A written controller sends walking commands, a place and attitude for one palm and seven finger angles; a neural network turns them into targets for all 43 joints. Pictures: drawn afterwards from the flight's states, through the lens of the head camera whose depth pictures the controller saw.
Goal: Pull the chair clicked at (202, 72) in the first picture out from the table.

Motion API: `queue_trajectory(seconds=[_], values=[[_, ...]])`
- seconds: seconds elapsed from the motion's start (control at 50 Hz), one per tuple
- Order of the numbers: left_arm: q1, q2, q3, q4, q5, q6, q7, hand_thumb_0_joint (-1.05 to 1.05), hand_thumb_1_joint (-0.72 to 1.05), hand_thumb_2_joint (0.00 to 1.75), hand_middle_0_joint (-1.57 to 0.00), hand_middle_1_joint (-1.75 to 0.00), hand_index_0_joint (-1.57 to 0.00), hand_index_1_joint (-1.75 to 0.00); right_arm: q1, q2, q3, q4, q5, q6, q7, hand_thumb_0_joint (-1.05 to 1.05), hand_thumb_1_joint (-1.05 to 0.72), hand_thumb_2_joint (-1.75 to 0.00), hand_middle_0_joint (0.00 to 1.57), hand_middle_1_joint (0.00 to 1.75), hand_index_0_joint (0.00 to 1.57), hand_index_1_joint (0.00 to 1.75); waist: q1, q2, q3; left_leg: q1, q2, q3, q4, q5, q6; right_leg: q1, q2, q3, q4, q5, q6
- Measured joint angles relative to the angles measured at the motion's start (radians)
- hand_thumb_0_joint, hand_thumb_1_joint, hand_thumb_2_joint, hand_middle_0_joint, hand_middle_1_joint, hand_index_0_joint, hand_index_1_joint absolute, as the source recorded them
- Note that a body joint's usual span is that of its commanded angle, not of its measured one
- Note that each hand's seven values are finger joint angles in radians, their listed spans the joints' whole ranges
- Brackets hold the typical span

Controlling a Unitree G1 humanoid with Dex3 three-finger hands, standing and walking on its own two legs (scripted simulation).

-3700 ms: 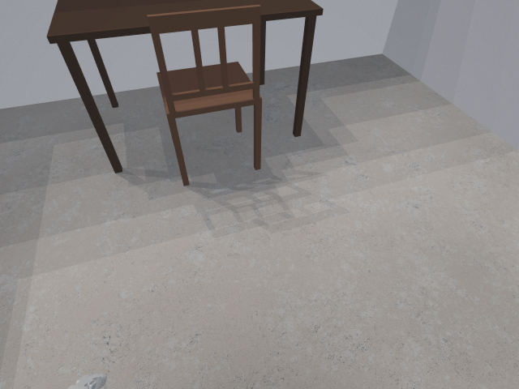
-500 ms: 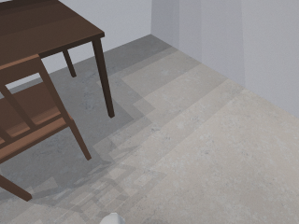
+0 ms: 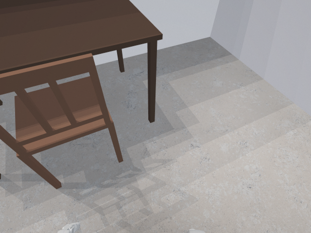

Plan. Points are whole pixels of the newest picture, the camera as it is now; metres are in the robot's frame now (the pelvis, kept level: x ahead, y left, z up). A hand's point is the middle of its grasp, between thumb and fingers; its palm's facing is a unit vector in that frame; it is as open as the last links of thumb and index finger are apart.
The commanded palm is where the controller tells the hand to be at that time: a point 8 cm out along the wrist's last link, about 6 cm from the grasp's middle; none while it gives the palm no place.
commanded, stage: turn to face it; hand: left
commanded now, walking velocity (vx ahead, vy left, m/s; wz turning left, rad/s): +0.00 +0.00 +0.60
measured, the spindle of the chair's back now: (35, 112) +0.54 +0.48 -0.10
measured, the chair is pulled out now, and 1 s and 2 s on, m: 0.00 0.00 0.00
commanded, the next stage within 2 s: take the last steps up to it in 0.58 s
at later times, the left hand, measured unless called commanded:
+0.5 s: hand out of the picture -0.04 +0.18 -0.18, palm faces +0.33 -0.91 -0.24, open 7.3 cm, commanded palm none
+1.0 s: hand out of the picture -0.02 +0.17 -0.15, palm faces +0.45 -0.86 -0.25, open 7.3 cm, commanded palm none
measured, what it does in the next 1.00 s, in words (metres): steps on the spot, turning left: right foot, then left foot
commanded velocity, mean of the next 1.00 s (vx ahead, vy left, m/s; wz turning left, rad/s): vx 0.10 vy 0.01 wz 0.30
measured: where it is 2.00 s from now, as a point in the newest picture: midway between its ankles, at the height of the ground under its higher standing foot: outside the picture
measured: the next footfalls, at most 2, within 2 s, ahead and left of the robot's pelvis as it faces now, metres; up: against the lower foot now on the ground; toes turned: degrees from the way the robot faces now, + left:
right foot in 0.10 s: +0.06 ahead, -0.16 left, +0.00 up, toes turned +2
left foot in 0.50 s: -0.03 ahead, +0.10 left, +0.00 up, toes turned +23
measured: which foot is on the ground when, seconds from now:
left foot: down 0.00-0.10, up 0.12-0.48, down 0.50-0.94, up 0.96-1.00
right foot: up 0.00-0.08, down 0.10-0.50, up 0.52-0.90, down 0.92-1.00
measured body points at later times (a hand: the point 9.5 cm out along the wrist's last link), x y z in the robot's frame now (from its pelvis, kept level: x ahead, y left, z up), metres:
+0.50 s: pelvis -0.01 -0.02 -0.01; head +0.03 +0.00 +0.44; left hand -0.06 +0.23 -0.16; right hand +0.17 -0.25 -0.14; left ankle -0.07 +0.09 -0.74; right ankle +0.02 -0.16 -0.74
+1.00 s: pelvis +0.02 -0.02 +0.00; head +0.02 -0.05 +0.45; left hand -0.04 +0.22 -0.13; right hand +0.13 -0.23 -0.17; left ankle -0.06 +0.08 -0.70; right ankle +0.04 -0.12 -0.74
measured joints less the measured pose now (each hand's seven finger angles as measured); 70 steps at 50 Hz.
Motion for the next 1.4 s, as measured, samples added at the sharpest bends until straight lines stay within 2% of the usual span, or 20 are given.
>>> queue_trajectory(seconds=[0.08, 0.12, 0.18, 0.24, 0.28, 0.44, 0.5, 0.54, 0.58, 0.68, 0.78, 0.9, 0.92, 0.98, 1.04, 1.12, 1.18, 1.26, 1.36, 1.4], values=[[0.000, -0.004, -0.007, -0.029, -0.005, -0.010, 0.000, 0.00, 0.91, 0.90, -0.20, -0.30, -0.20, -0.30, 0.009, -0.023, -0.016, -0.007, 0.001, 0.017, 0.003, 0.00, -0.91, -0.90, 0.20, 0.30, 0.20, 0.30, -0.007, 0.020, -0.006, -0.027, -0.016, -0.053, 0.033, -0.005, -0.028, 0.096, 0.029, -0.007, -0.199, 0.051, -0.012], [0.012, -0.008, -0.012, -0.043, 0.002, -0.025, 0.002, 0.00, 0.91, 0.90, -0.20, -0.30, -0.20, -0.30, 0.012, -0.038, -0.027, -0.010, 0.008, 0.028, 0.004, 0.00, -0.91, -0.90, 0.20, 0.30, 0.20, 0.30, 0.002, 0.027, -0.010, -0.068, -0.029, -0.070, 0.116, -0.084, -0.048, 0.140, 0.030, -0.019, -0.304, 0.131, -0.046], [0.036, -0.028, -0.031, -0.047, 0.007, -0.023, 0.004, 0.00, 0.91, 0.90, -0.20, -0.30, -0.20, -0.30, 0.012, -0.067, -0.045, -0.011, 0.004, 0.046, 0.008, 0.00, -0.91, -0.90, 0.20, 0.30, 0.20, 0.30, 0.000, 0.047, -0.007, -0.162, -0.035, -0.046, 0.423, -0.245, -0.068, 0.162, 0.011, -0.066, -0.306, 0.130, -0.069], [0.061, -0.036, -0.038, -0.040, 0.006, -0.021, 0.005, 0.00, 0.91, 0.90, -0.20, -0.30, -0.20, -0.30, 0.010, -0.085, -0.050, -0.013, 0.002, 0.051, 0.017, 0.00, -0.91, -0.90, 0.20, 0.30, 0.19, 0.30, -0.002, 0.042, -0.005, -0.204, -0.004, -0.002, 0.636, -0.222, -0.090, 0.196, -0.011, -0.101, -0.350, 0.140, -0.069], [0.069, -0.037, -0.042, -0.036, 0.008, -0.024, 0.004, 0.00, 0.91, 0.90, -0.20, -0.30, -0.20, -0.30, 0.009, -0.088, -0.049, -0.016, 0.003, 0.050, 0.019, 0.00, -0.91, -0.90, 0.20, 0.30, 0.19, 0.30, -0.002, 0.029, 0.002, -0.193, 0.019, 0.014, 0.664, -0.217, -0.104, 0.211, -0.028, -0.125, -0.366, 0.145, -0.069], [0.100, -0.026, -0.046, -0.019, 0.019, -0.031, -0.006, 0.00, 0.90, 0.90, -0.20, -0.30, -0.21, -0.30, -0.049, -0.079, -0.022, -0.013, 0.013, 0.053, 0.016, 0.00, -0.91, -0.90, 0.20, 0.30, 0.19, 0.30, 0.041, -0.022, 0.038, -0.019, 0.062, 0.068, 0.341, -0.298, -0.106, 0.198, -0.093, -0.197, -0.323, 0.121, -0.047], [0.121, -0.006, -0.039, -0.003, 0.013, -0.021, -0.008, 0.00, 0.90, 0.90, -0.20, -0.30, -0.21, -0.30, -0.071, -0.073, -0.008, -0.030, 0.015, 0.032, 0.016, 0.00, -0.91, -0.90, 0.20, 0.30, 0.19, 0.30, 0.051, -0.034, 0.036, 0.083, 0.058, 0.090, 0.126, -0.181, -0.085, 0.168, -0.112, -0.219, -0.257, 0.090, -0.023], [0.121, 0.021, -0.030, 0.015, 0.005, 0.000, -0.007, 0.00, 0.90, 0.90, -0.20, -0.30, -0.21, -0.30, -0.085, -0.054, -0.001, -0.036, 0.012, 0.011, 0.013, 0.00, -0.91, -0.90, 0.20, 0.30, 0.19, 0.30, 0.055, -0.064, 0.039, 0.082, 0.039, 0.090, 0.119, -0.208, -0.045, 0.109, -0.116, -0.164, -0.124, -0.006, -0.014], [0.116, 0.041, -0.021, 0.032, 0.005, 0.021, -0.001, 0.00, 0.91, 0.90, -0.20, -0.30, -0.20, -0.30, -0.089, -0.034, 0.013, -0.040, 0.008, 0.000, 0.008, 0.00, -0.91, -0.90, 0.20, 0.30, 0.19, 0.30, 0.062, -0.078, 0.041, 0.085, 0.035, 0.084, 0.120, -0.205, -0.023, 0.050, -0.083, -0.098, 0.031, -0.093, -0.015], [0.098, 0.051, -0.014, 0.049, 0.000, 0.022, -0.008, 0.00, 0.91, 0.90, -0.20, -0.30, -0.20, -0.30, -0.077, -0.009, 0.033, -0.029, 0.008, -0.004, -0.012, 0.00, -0.91, -0.90, 0.20, 0.30, 0.20, 0.30, 0.061, -0.061, 0.025, 0.128, 0.031, 0.053, 0.022, -0.142, -0.015, -0.019, -0.037, -0.043, 0.185, -0.023, -0.008], [0.087, 0.036, -0.021, 0.050, 0.002, 0.012, -0.013, 0.00, 0.91, 0.90, -0.20, -0.30, -0.20, -0.30, -0.048, 0.004, 0.039, -0.009, 0.006, -0.010, -0.013, 0.00, -0.90, -0.90, 0.20, 0.30, 0.20, 0.30, 0.051, -0.040, 0.001, 0.160, 0.015, 0.038, -0.039, -0.109, -0.014, 0.015, -0.020, -0.028, 0.078, -0.004, -0.007], [0.094, -0.002, -0.036, 0.050, 0.009, -0.018, -0.030, 0.00, 0.91, 0.90, -0.20, -0.30, -0.20, -0.30, 0.026, 0.004, 0.032, 0.030, 0.001, -0.014, -0.008, 0.00, -0.90, -0.90, 0.20, 0.30, 0.20, 0.30, 0.026, -0.007, -0.035, 0.168, 0.004, 0.026, -0.012, -0.138, -0.027, 0.145, 0.013, -0.054, -0.205, 0.013, -0.034], [0.101, -0.006, -0.039, 0.046, 0.011, -0.031, -0.032, 0.00, 0.91, 0.90, -0.20, -0.30, -0.20, -0.30, 0.043, 0.003, 0.030, 0.038, 0.003, -0.014, -0.008, 0.00, -0.90, -0.90, 0.20, 0.30, 0.20, 0.30, 0.024, -0.005, -0.042, 0.157, -0.001, 0.023, 0.020, -0.158, -0.032, 0.184, 0.018, -0.059, -0.285, 0.042, -0.040], [0.117, -0.043, -0.049, 0.049, 0.016, -0.065, -0.027, 0.00, 0.91, 0.90, -0.20, -0.30, -0.20, -0.30, 0.085, -0.015, 0.017, 0.076, 0.007, -0.001, -0.004, 0.00, -0.91, -0.90, 0.20, 0.30, 0.20, 0.30, 0.028, 0.038, -0.049, 0.068, 0.010, -0.001, 0.262, -0.304, -0.020, 0.216, 0.036, -0.098, -0.300, 0.089, -0.094], [0.179, -0.069, -0.053, 0.062, 0.012, -0.089, -0.018, 0.00, 0.91, 0.90, -0.20, -0.30, -0.20, -0.30, 0.104, -0.023, 0.007, 0.106, 0.000, 0.009, 0.012, 0.00, -0.91, -0.90, 0.20, 0.30, 0.20, 0.30, 0.043, 0.034, -0.064, -0.040, 0.019, 0.018, 0.480, -0.244, -0.015, 0.276, 0.032, -0.103, -0.377, 0.098, -0.107], [0.250, -0.096, -0.062, 0.113, 0.009, -0.096, -0.014, 0.00, 0.91, 0.90, -0.20, -0.30, -0.20, -0.30, 0.102, -0.030, -0.005, 0.104, -0.001, -0.004, 0.019, 0.01, -0.91, -0.90, 0.20, 0.30, 0.19, 0.30, 0.031, 0.022, -0.055, -0.147, 0.066, 0.030, 0.561, -0.102, -0.033, 0.355, 0.028, -0.108, -0.500, 0.139, -0.102], [0.284, -0.114, -0.067, 0.148, 0.009, -0.102, -0.014, 0.00, 0.91, 0.90, -0.20, -0.30, -0.20, -0.30, 0.091, -0.030, -0.009, 0.103, 0.002, -0.008, 0.019, 0.01, -0.91, -0.90, 0.20, 0.30, 0.19, 0.30, 0.028, 0.018, -0.037, -0.193, 0.095, 0.032, 0.530, -0.046, -0.044, 0.400, 0.027, -0.123, -0.558, 0.146, -0.096], [0.318, -0.127, -0.069, 0.183, 0.013, -0.109, -0.011, 0.00, 0.91, 0.90, -0.20, -0.30, -0.20, -0.30, 0.063, -0.021, -0.005, 0.108, 0.004, -0.007, 0.022, 0.00, -0.91, -0.90, 0.20, 0.30, 0.19, 0.30, 0.045, 0.010, -0.016, -0.202, 0.114, 0.060, 0.412, -0.037, -0.045, 0.443, 0.022, -0.139, -0.587, 0.126, -0.079], [0.339, -0.121, -0.061, 0.217, 0.017, -0.100, -0.008, 0.00, 0.91, 0.90, -0.20, -0.30, -0.20, -0.30, 0.002, 0.002, 0.008, 0.097, 0.006, -0.026, 0.025, 0.01, -0.91, -0.90, 0.20, 0.30, 0.19, 0.30, 0.076, -0.010, 0.005, -0.119, 0.093, 0.107, 0.201, -0.072, -0.017, 0.467, 0.001, -0.145, -0.538, 0.048, -0.041], [0.351, -0.116, -0.057, 0.228, 0.013, -0.095, -0.008, 0.00, 0.91, 0.90, -0.20, -0.30, -0.20, -0.30, -0.017, 0.010, 0.016, 0.081, 0.001, -0.053, 0.021, 0.00, -0.91, -0.90, 0.20, 0.30, 0.19, 0.30, 0.076, -0.018, 0.007, -0.045, 0.075, 0.121, 0.101, -0.039, -0.001, 0.436, -0.016, -0.136, -0.421, -0.024, -0.031]])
